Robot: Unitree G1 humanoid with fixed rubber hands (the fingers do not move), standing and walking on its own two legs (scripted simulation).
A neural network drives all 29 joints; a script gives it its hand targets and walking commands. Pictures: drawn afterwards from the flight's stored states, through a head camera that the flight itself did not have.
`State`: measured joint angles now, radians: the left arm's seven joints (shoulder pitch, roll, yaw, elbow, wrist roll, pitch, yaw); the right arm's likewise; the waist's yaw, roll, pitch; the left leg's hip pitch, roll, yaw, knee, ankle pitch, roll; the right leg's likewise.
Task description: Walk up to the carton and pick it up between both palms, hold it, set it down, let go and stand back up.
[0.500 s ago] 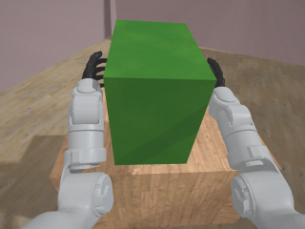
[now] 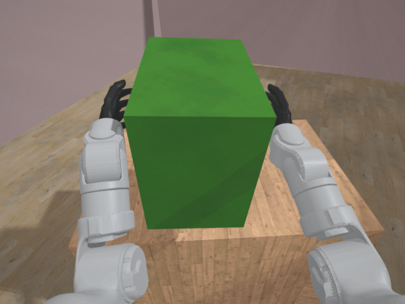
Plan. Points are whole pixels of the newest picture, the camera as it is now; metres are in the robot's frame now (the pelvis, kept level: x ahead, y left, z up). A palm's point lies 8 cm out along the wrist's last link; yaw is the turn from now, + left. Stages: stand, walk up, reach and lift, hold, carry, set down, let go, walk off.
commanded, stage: hold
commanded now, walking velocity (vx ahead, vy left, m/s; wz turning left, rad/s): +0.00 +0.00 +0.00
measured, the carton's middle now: (195, 131) +0.44 +0.01 +0.16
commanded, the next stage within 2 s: set down in 1.56 s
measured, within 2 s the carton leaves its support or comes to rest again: neither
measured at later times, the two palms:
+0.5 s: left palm (118, 123) +0.36 +0.15 +0.24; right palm (285, 122) +0.35 -0.16 +0.23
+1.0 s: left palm (104, 127) +0.35 +0.17 +0.24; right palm (271, 122) +0.35 -0.13 +0.23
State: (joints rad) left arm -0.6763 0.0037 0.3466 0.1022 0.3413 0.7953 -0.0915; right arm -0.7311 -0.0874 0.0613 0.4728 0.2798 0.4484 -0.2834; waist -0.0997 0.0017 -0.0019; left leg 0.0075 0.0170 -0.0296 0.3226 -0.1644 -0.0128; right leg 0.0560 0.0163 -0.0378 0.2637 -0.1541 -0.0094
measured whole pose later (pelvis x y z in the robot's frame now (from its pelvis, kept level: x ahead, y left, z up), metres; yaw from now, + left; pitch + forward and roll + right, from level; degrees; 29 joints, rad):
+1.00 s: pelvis -0.01 +0.00 +0.00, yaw +0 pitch -9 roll -1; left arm -0.71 0.03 0.33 0.12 0.35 0.81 -0.08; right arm -0.78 -0.05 0.00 0.54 0.25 0.42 -0.25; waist -0.09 -0.06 0.00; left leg -0.02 0.02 -0.03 0.35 -0.16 -0.01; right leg 0.04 0.02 -0.03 0.26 -0.14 -0.01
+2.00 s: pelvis -0.01 +0.01 +0.00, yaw +0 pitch -10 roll +0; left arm -0.82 0.02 0.37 0.36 0.43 0.57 -0.10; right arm -0.81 0.04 -0.24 0.70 -0.01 0.18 -0.16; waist -0.06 -0.06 0.01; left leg 0.01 0.00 -0.01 0.30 -0.14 0.00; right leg 0.04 0.00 -0.03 0.27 -0.14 0.00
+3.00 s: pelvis +0.01 +0.01 +0.00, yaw -2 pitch -7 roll +0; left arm -0.84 0.01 0.38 0.68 0.39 0.32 -0.06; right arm -0.75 0.06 -0.37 0.83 -0.15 -0.06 -0.15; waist -0.02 -0.07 0.04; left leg -0.01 0.01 0.04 0.28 -0.15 0.01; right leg 0.01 -0.01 -0.03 0.24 -0.14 0.00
